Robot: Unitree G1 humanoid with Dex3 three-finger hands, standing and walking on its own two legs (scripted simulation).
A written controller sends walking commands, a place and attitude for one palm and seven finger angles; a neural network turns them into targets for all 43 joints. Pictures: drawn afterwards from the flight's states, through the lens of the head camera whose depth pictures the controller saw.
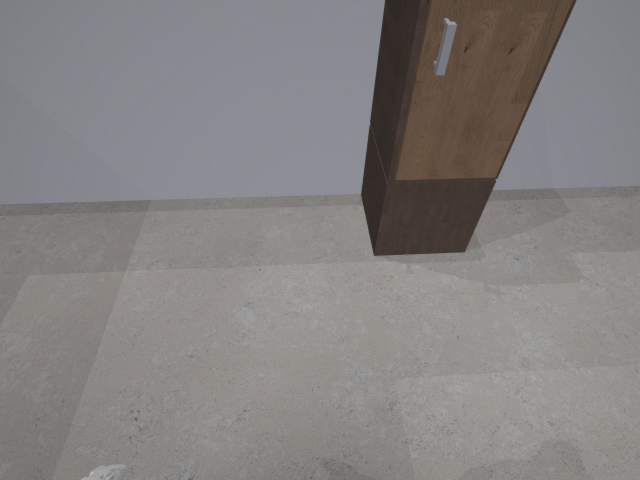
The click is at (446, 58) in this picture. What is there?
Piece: cupboard door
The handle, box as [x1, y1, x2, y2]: [433, 18, 456, 74]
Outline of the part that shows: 447,18 443,18 443,23 445,26 437,60 433,62 433,65 435,67 434,71 436,74 444,74 456,24 454,22 450,22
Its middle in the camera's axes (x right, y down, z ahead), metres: +0.31 -0.49 +0.98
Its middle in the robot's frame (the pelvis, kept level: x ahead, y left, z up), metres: +1.09 -0.25 +0.10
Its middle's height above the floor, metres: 0.87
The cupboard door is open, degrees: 0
